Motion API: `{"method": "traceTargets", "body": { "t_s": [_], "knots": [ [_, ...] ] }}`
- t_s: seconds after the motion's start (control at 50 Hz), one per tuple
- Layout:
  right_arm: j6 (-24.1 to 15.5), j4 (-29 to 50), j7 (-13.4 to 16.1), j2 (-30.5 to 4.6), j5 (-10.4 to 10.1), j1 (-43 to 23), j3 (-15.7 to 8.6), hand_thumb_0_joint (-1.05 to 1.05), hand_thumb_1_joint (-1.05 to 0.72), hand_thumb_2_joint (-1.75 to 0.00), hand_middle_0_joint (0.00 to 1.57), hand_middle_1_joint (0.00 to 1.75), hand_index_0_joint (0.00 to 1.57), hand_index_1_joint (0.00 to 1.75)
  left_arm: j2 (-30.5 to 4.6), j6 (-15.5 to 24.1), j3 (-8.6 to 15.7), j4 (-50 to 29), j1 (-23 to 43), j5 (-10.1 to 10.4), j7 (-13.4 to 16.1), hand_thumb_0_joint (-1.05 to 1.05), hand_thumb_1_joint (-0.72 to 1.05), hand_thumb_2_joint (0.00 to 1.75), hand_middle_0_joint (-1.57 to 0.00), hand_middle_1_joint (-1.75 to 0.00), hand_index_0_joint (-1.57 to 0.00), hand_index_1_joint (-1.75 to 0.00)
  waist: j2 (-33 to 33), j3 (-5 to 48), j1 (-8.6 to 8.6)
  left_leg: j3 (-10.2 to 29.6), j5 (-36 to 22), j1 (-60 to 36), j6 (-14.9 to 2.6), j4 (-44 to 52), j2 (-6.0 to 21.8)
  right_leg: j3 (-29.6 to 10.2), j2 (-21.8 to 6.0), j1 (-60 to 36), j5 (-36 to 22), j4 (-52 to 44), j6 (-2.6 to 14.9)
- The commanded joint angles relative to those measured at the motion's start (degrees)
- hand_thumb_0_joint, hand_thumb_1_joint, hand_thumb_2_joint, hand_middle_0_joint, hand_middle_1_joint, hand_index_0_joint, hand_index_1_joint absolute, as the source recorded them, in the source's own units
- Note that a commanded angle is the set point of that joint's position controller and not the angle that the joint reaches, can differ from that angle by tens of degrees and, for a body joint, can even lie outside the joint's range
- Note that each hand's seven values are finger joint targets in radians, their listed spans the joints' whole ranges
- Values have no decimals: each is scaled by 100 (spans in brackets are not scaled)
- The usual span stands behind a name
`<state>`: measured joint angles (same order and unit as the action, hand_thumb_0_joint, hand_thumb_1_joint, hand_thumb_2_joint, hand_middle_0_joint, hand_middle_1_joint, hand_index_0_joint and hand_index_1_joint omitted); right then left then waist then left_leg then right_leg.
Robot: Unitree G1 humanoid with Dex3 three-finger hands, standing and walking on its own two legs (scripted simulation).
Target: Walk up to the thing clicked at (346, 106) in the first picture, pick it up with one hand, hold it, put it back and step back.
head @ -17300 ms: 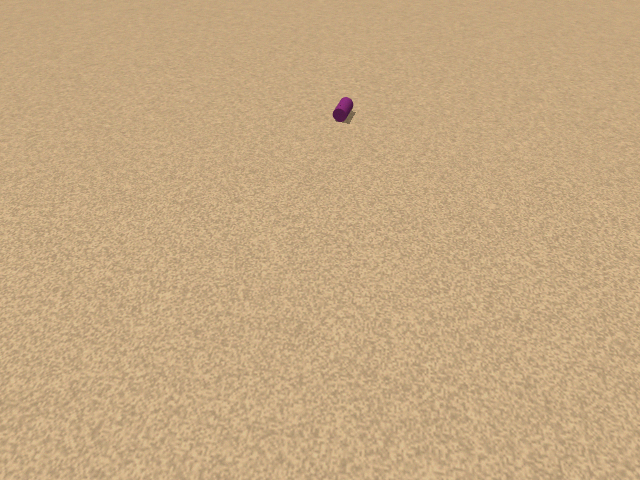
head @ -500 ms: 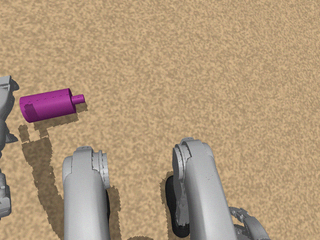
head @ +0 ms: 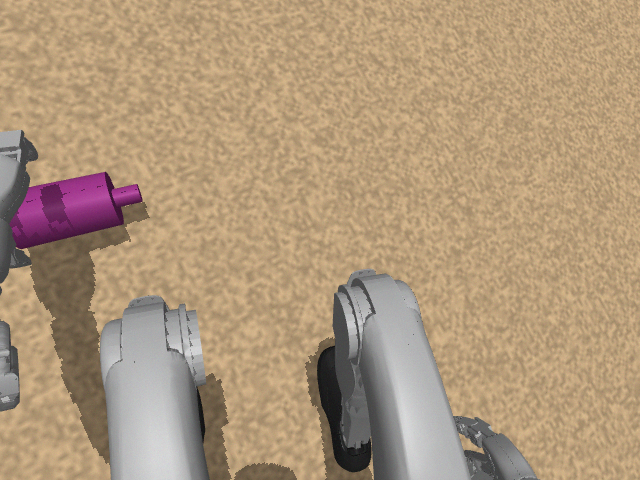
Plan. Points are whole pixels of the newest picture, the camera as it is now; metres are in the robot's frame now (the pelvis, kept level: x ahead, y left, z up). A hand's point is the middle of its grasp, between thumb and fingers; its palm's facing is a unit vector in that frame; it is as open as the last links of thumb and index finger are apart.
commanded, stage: approach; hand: left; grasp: from above
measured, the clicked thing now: (78, 206) +0.48 +0.29 -0.28
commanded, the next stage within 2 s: close in in 0.94 s
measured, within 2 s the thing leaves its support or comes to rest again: neither
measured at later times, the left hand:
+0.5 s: hand (30, 195) +0.46 +0.31 -0.17, palm faces -0.50 -0.14 -0.86, open 14.2 cm
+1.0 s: hand (18, 155) +0.50 +0.31 -0.15, palm faces -0.35 -0.11 -0.93, open 13.7 cm
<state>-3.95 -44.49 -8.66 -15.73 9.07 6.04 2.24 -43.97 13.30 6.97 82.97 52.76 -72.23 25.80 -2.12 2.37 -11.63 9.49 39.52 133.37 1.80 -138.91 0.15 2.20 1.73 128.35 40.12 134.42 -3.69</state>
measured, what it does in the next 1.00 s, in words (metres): stands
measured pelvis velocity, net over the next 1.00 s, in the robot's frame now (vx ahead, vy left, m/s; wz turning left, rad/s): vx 0.00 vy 0.00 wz -0.01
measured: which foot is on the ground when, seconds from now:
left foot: down 0.00-1.00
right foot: down 0.00-1.00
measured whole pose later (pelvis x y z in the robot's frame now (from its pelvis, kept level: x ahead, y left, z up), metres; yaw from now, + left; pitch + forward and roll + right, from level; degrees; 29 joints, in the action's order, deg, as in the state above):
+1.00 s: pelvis +0.00 +0.00 +0.00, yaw -1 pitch +34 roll -9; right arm -5.0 -40.6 -9.0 -17.3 8.4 4.2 5.9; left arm -46.9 3.9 6.0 92.0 66.4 -70.5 25.3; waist -1.0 2.1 -17.1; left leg 9.9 39.3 134.4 1.6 -139.0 0.1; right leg 2.7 1.8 129.1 39.7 134.0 -3.6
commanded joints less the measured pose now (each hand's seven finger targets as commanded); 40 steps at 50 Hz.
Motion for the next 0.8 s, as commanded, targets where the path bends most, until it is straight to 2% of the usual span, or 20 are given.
{"method": "traceTargets", "body": {
  "t_s": [0.0, 0.04, 0.08, 0.1, 0.14, 0.16, 0.2, 0.22, 0.24, 0.3, 0.34, 0.44, 0.5, 0.54, 0.56, 0.62, 0.66, 0.7, 0.76, 0.78],
  "knots": [
    [-61, -10, 80, -1469, 43, 1366, -350, 0, -90, -90, 20, 30, 20, 30, -974, -203, -131, -680, 2582, 57, 496, 0, -57, 101, -7, -106, -7, -105, 2093, 3902, -479, -579, -989, -3337, -282, 1459, 41, 838, 134, -1341, -1348, -1317, 520],
    [-67, 13, 79, -1465, 41, 1363, -273, 0, -90, -90, 20, 30, 20, 30, -1194, -419, -49, -373, 2677, 17, 578, 0, -57, 100, -7, -106, -7, -106, 2240, 3816, -403, -635, -1030, -3303, -275, 1464, 34, 800, 129, -1344, -1405, -1309, 551],
    [-62, 74, 67, -1552, 53, 1397, -231, 0, -90, -90, 20, 30, 20, 30, -1540, -655, 180, -315, 2833, -55, 644, 0, -58, 102, -7, -105, -6, -105, 2356, 3943, -403, -628, -1102, -3321, -268, 1471, 48, 815, 110, -1422, -1490, -1242, 549],
    [-44, 106, 55, -1526, 49, 1381, -192, 0, -90, -90, 20, 30, 20, 30, -1475, -786, 178, -218, 2812, -48, 650, 0, -59, 102, -7, -104, -6, -105, 2426, 3990, -383, -645, -1159, -3365, -262, 1504, 28, 794, 102, -1455, -1537, -1216, 565],
    [-46, 182, 9, -1536, 11, 1368, -149, 0, -90, -90, 20, 30, 20, 30, -1440, -1002, 145, -115, 2959, 40, 587, 0, -58, 101, -7, -104, -7, -105, 2466, 4005, -469, -645, -1225, -3351, -274, 1489, 39, 779, 112, -1501, -1637, -1214, 572],
    [-32, 228, 7, -1580, -12, 1372, -118, 0, -90, -90, 20, 30, 20, 30, -1579, -1099, 248, -76, 2927, 71, 541, 0, -58, 102, -7, -104, -6, -104, 2356, 4119, -421, -661, -1258, -3298, -299, 1475, 28, 763, 119, -1633, -1666, -1269, 559],
    [-24, 311, -16, -1534, -61, 1349, -59, 0, -91, -90, 20, 30, 20, 30, -1548, -1243, 150, 147, 2684, 182, 384, 0, -59, 101, -7, -104, -7, -104, 2218, 3895, -443, -717, -1162, -2912, -354, 1421, 9, 701, 122, -1827, -1619, -1324, 547],
    [2, 312, -19, -1533, -85, 1334, -27, 0, -90, -90, 20, 30, 20, 30, -1545, -1296, 90, 216, 2570, 227, 274, 0, -58, 101, -7, -104, -7, -104, 1934, 3972, -428, -716, -1129, -2746, -400, 1384, 20, 684, 176, -2011, -1617, -1398, 519],
    [19, 348, -22, -1514, -143, 1349, -21, 0, -91, -90, 20, 30, 20, 30, -1654, -1322, 109, 177, 2475, 331, 166, 0, -58, 101, -7, -105, -7, -105, 1743, 3901, -404, -723, -1082, -2552, -435, 1370, 6, 653, 179, -2158, -1578, -1451, 503],
    [76, 437, -18, -1502, -218, 1386, 3, 0, -90, -90, 20, 30, 20, 30, -1819, -1347, 203, 162, 1869, 535, -196, 0, -57, 99, -7, -105, -7, -105, 1480, 3892, -245, -737, -1192, -2407, -457, 1368, -4, 605, 169, -2569, -1640, -1467, 460],
    [131, 502, -29, -1492, -256, 1382, -5, 0, -90, -90, 20, 30, 20, 30, -1905, -1256, 244, 97, 1631, 654, -406, 0, -56, 98, -7, -105, -7, -105, 1295, 3811, -228, -713, -1154, -2227, -466, 1373, -10, 596, 182, -2703, -1590, -1480, 444],
    [165, 470, -46, -1430, -203, 1412, -13, 0, -90, -89, 20, 30, 20, 30, -1648, -680, 246, -246, 1224, 845, -668, 0, -56, 98, -7, -104, -8, -104, 1043, 3481, -231, -672, -944, -1995, -457, 1273, -24, 622, 192, -2713, -1373, -1520, 424],
    [127, 372, -70, -1494, -132, 1444, -87, 0, -90, -89, 20, 30, 20, 30, -1598, -185, 287, -936, 1411, 710, -549, 0, -57, 99, -7, -104, -7, -104, 1493, 3559, -262, -622, -971, -2427, -368, 1241, -22, 704, 186, -2425, -1367, -1436, 482],
    [94, 313, -72, -1510, -139, 1458, -214, 0, -90, -90, 20, 30, 20, 30, -1584, 66, 386, -1451, 1438, 612, -306, 0, -57, 99, -8, -103, -7, -103, 1873, 3868, -151, -619, -990, -2863, -287, 1311, -15, 726, 170, -2267, -1369, -1355, 520],
    [78, 330, -72, -1513, -117, 1405, -281, 0, -90, -89, 20, 30, 20, 30, -1474, 147, 337, -1677, 1401, 593, -172, 0, -57, 100, -7, -103, -7, -103, 2001, 3942, -192, -602, -936, -2999, -259, 1331, 4, 760, 180, -2130, -1317, -1337, 534],
    [14, 251, -39, -1513, -55, 1370, -421, 0, -90, -89, 20, 30, 20, 30, -1356, 124, 330, -2004, 1663, 439, 234, 0, -58, 103, -8, -101, -7, -102, 2358, 3971, -268, -621, -859, -3396, -198, 1444, 31, 763, 125, -1672, -1220, -1308, 576],
    [9, 194, -14, -1505, -55, 1332, -487, 0, -90, -90, 20, 30, 20, 30, -1367, -13, 285, -2137, 2092, 378, 416, 0, -57, 109, -9, -104, -7, -106, 2558, 4179, -314, -619, -836, -3547, -189, 1513, 45, 761, 108, -1457, -1196, -1293, 586],
    [-14, 55, 10, -1461, -43, 1332, -471, 0, -90, -90, 20, 30, 20, 30, -1009, -226, 8, -1644, 2261, 344, 512, 0, -56, 113, -9, -106, -7, -109, 2452, 3943, -443, -649, -782, -3463, -206, 1507, 41, 749, 89, -1262, -1188, -1330, 580],
    [-51, -137, 54, -1505, -7, 1411, -383, 0, -90, -90, 20, 30, 20, 30, -1024, -495, -177, -789, 2860, 240, 527, 0, -53, 114, -10, -109, -8, -111, 2121, 3671, -640, -606, -683, -3215, -262, 1430, 37, 775, 103, -1119, -1140, -1385, 561],
    [-65, -155, 61, -1526, 1, 1365, -342, 0, -90, -90, 20, 30, 20, 30, -1114, -575, -181, -498, 2924, 188, 509, 0, -54, 116, -10, -110, -8, -112, 2088, 3560, -618, -603, -670, -3141, -270, 1422, 37, 777, 100, -1102, -1124, -1374, 564]
  ]
}}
